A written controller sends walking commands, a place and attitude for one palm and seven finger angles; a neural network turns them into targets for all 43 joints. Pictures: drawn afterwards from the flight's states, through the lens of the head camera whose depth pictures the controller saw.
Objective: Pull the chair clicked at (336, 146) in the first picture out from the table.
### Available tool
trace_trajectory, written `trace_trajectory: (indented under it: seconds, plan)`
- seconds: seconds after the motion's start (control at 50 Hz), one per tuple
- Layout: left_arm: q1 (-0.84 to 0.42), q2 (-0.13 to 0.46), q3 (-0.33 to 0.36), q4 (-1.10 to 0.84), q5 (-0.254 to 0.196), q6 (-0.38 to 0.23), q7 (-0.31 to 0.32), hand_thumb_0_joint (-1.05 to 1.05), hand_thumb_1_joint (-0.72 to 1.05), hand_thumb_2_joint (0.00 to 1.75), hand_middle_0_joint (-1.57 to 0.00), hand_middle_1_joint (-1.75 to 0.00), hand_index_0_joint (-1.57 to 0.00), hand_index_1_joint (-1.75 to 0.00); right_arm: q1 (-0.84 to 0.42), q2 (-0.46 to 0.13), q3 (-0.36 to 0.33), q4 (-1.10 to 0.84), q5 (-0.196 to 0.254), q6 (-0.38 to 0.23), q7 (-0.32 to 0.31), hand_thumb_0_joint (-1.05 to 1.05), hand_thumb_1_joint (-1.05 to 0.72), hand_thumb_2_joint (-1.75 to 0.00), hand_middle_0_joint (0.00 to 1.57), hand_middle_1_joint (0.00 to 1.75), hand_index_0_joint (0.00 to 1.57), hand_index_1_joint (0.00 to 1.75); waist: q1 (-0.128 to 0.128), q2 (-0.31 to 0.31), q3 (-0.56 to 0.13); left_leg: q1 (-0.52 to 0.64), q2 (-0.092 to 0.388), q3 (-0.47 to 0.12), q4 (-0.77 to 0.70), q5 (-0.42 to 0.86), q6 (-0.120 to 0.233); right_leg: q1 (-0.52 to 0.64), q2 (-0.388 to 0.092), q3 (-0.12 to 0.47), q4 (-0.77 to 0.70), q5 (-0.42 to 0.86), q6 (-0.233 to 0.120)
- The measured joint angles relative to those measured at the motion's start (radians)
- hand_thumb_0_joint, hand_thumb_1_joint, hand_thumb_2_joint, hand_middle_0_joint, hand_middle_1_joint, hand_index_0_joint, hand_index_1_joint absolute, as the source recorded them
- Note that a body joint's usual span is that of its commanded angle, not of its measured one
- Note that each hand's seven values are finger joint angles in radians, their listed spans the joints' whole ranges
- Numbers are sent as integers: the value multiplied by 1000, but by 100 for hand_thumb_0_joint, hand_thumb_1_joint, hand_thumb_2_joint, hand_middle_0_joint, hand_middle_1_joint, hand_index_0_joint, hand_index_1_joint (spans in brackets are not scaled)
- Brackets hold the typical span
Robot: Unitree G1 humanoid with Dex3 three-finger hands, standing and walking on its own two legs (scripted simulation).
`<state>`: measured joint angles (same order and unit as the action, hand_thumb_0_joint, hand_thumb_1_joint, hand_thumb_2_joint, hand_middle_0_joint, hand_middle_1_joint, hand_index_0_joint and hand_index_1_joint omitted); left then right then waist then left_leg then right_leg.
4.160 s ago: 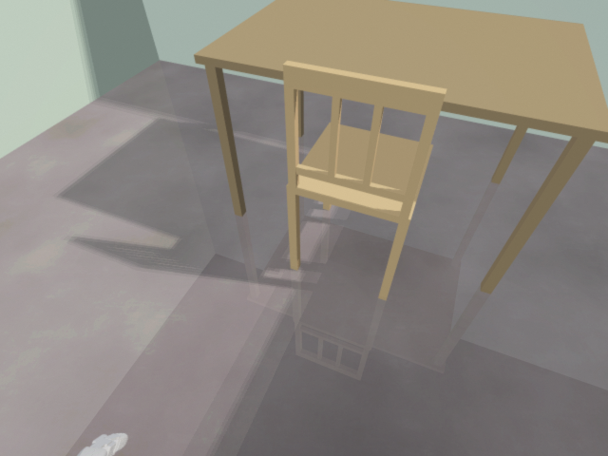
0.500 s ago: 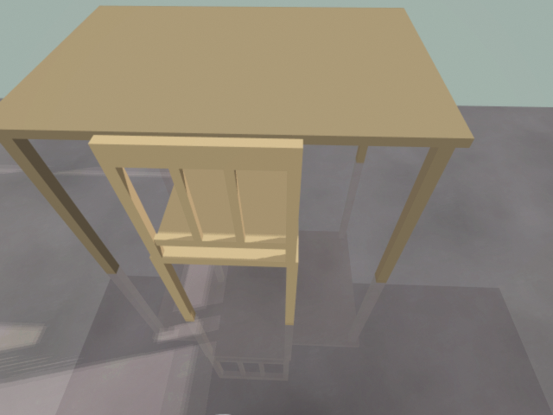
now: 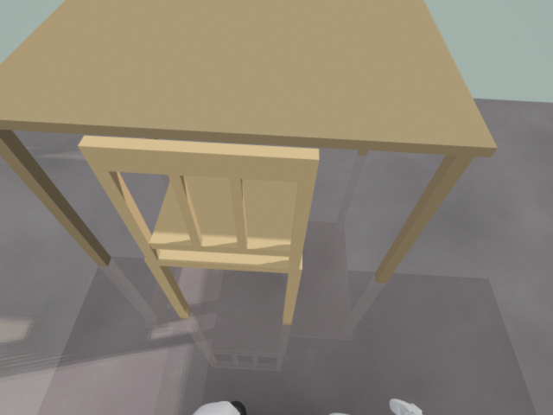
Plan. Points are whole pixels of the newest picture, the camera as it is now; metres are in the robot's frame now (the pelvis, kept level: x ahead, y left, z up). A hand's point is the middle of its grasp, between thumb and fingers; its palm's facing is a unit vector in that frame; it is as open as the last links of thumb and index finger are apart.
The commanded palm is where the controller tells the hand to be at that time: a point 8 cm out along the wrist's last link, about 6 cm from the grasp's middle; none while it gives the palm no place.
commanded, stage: come to a stop and stand still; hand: left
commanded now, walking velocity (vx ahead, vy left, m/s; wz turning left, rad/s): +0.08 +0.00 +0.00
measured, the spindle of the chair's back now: (187, 211) +0.48 +0.23 -0.10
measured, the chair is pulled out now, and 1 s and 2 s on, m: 0.00 0.00 0.00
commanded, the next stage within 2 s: look again from close up in 0.88 s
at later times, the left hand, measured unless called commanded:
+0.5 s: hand out of the picture -0.03 +0.16 -0.16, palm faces +0.12 -0.97 -0.21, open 7.4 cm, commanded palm none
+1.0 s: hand out of the picture -0.03 +0.18 -0.17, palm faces +0.05 -0.98 -0.18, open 7.4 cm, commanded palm none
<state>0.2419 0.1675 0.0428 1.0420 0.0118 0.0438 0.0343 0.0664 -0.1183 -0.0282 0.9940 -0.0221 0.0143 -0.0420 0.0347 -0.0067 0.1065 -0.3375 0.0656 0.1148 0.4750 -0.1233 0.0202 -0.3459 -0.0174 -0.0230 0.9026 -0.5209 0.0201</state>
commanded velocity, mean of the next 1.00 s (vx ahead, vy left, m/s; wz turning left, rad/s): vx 0.04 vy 0.05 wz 0.00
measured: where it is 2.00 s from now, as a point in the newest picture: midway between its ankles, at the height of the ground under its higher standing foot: outside the picture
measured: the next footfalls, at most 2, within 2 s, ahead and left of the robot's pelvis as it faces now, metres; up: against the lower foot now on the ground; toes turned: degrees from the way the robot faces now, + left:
right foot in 0.12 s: +0.06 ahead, -0.10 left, +0.00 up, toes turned -6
left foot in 0.52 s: -0.01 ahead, +0.10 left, +0.00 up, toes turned +5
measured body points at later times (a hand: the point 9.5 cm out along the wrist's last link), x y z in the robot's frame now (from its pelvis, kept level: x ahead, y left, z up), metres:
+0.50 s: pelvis -0.02 -0.02 +0.01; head +0.00 -0.03 +0.46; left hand -0.04 +0.21 -0.15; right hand -0.01 -0.27 -0.15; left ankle -0.05 +0.10 -0.73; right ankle -0.03 -0.14 -0.74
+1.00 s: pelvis -0.02 +0.01 +0.01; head -0.01 +0.02 +0.46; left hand -0.03 +0.23 -0.16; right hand +0.00 -0.22 -0.15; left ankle -0.05 +0.10 -0.74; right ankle -0.03 -0.14 -0.73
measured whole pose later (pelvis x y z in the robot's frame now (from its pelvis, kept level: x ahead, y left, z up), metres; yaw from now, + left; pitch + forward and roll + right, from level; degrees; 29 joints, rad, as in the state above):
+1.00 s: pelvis -0.02 +0.01 +0.01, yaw +1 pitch -1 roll +0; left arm 0.24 0.16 0.00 1.16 0.01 0.00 0.04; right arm 0.25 -0.16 0.00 1.12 -0.01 -0.02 -0.04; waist 0.01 -0.02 0.03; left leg -0.12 -0.01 0.08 0.39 -0.26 0.03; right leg -0.15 -0.08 -0.04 0.40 -0.23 0.06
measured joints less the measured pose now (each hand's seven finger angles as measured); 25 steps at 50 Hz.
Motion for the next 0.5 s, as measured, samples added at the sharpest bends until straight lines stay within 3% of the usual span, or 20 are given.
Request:
trace_trajectory:
  seconds: [0.06, 0.1, 0.2, 0.3, 0.42, 0.46, 0.5]
  plan:
    - [-5, 14, 8, -18, 2, -2, 0, 0, 90, 90, -20, -30, -20, -30, 9, -21, -14, 1, -3, 11, 8, 0, -91, -90, 21, 30, 20, 30, -6, 17, -8, -22, 11, -3, 12, 11, -16, 27, -13, -4, -93, 48, -3]
    - [7, 26, 8, -26, 5, -14, 0, 0, 90, 90, -19, -30, -20, -30, 30, -33, -22, 8, -1, 19, 15, 0, -91, -90, 21, 30, 20, 30, -9, 16, -30, -44, 9, -4, 42, 6, -29, 89, -27, -8, -252, 134, -7]
    - [45, 2, -11, 4, 15, -17, -3, 0, 91, 90, -19, -30, -19, -30, 115, -70, -36, 51, 0, 56, 34, 0, -91, -90, 20, 30, 20, 30, -12, 37, -94, -73, -21, -67, 206, -223, -40, 131, -19, -21, -345, 191, -37]
    - [68, -26, -22, 21, 8, -35, -15, 0, 90, 90, -20, -30, -20, -30, 191, -92, -35, 81, -3, 37, 44, 0, -91, -90, 20, 30, 20, 30, -18, 26, -121, -37, -42, -79, 318, -192, -44, 167, -17, -12, -473, 269, -41]
    - [48, -36, -15, 20, 12, -55, -9, 1, 92, 90, -20, -30, -20, -30, 233, -101, -25, 101, 2, 34, 30, 0, -91, -90, 20, 30, 19, 29, -9, 26, -86, 38, -49, -76, 251, -267, -58, 162, -23, -39, -496, 285, -36]
    - [43, -30, -11, 24, 11, -56, -6, 1, 91, 90, -20, -30, -20, -30, 227, -95, -20, 101, 6, 32, 25, 0, -91, -90, 20, 30, 19, 29, -2, 18, -72, 70, -52, -71, 174, -271, -58, 154, -31, -43, -483, 281, -28]
    - [42, -22, -9, 35, 7, -50, -4, 1, 91, 90, -20, -30, -20, -30, 217, -89, -13, 98, 9, 20, 20, 0, -91, -90, 20, 30, 19, 29, 0, 14, -63, 123, -51, -69, 43, -193, -54, 142, -35, -45, -455, 269, -15]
